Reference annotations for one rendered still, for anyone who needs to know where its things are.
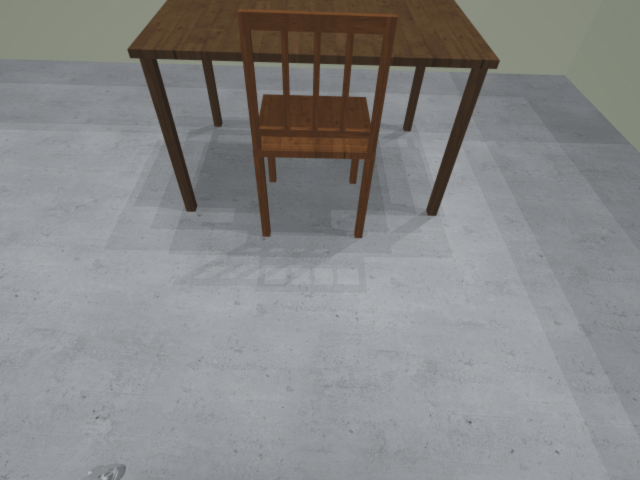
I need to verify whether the table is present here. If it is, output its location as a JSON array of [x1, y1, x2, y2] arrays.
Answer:
[[127, 0, 500, 216]]

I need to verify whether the chair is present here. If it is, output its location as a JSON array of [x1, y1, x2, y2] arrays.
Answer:
[[237, 9, 398, 238]]

